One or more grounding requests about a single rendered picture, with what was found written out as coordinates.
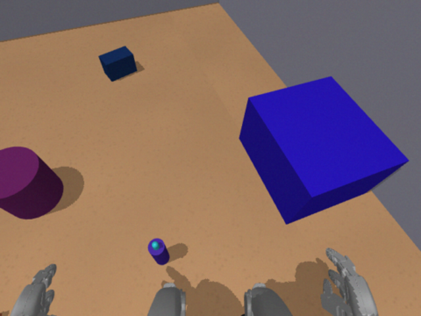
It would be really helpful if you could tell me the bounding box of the right robot hand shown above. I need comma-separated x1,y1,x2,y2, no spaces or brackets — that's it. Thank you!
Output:
320,248,379,316

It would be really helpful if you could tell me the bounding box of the left robot hand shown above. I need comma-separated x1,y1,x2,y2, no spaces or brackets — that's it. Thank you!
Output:
10,264,57,316

